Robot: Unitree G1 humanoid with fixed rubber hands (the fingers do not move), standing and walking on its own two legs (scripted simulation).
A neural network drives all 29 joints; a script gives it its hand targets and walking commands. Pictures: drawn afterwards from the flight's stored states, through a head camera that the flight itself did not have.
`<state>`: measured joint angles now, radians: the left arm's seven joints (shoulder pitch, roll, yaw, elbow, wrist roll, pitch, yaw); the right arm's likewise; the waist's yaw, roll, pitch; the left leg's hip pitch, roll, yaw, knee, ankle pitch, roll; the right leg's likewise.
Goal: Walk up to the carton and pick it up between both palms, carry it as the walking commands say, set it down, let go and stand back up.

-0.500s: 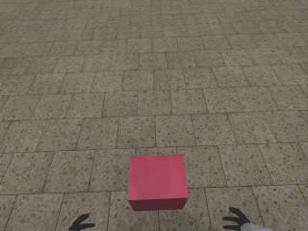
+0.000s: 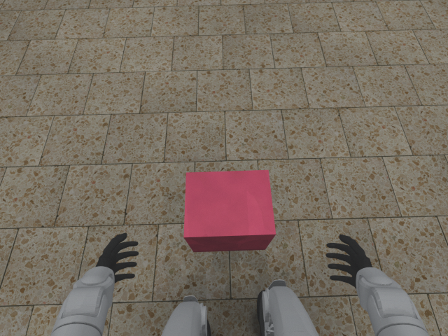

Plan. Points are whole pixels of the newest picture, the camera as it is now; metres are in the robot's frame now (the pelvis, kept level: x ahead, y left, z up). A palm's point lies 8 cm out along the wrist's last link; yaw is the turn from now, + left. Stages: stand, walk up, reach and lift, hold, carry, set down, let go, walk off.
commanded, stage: reach and lift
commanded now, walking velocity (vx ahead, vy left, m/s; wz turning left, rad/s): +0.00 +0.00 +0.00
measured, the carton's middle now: (228, 213) +0.50 -0.01 -0.56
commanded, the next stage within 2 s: none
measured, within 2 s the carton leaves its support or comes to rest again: neither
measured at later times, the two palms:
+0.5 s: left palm (118, 199) +0.41 +0.24 -0.11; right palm (344, 196) +0.40 -0.26 -0.13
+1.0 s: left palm (124, 169) +0.50 +0.25 -0.15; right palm (328, 161) +0.50 -0.26 -0.15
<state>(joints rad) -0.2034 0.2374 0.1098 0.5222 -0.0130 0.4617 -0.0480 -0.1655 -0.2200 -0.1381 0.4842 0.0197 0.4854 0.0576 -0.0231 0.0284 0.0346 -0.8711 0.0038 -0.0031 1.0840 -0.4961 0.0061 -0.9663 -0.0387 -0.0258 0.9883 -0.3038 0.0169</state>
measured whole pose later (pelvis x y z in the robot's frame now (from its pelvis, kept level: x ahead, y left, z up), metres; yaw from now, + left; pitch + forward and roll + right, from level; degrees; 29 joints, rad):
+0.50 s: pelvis -0.03 -0.01 -0.03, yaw +2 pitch +31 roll +1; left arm -0.90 0.40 0.22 0.87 -0.09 0.32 -0.07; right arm -0.86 -0.33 -0.27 0.80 0.06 0.34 0.02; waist -0.03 0.02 0.07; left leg -1.26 -0.02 -0.01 1.14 -0.41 -0.01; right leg -1.35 -0.04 -0.01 1.04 -0.23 0.00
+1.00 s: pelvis +0.00 -0.01 -0.05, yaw +3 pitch +46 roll +0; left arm -1.09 0.43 0.32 0.86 -0.06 0.17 -0.11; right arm -1.07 -0.36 -0.41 0.81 0.00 0.19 0.07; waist -0.03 0.02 -0.02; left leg -1.52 -0.03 -0.04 1.15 -0.43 -0.02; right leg -1.60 -0.03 0.00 1.06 -0.26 0.01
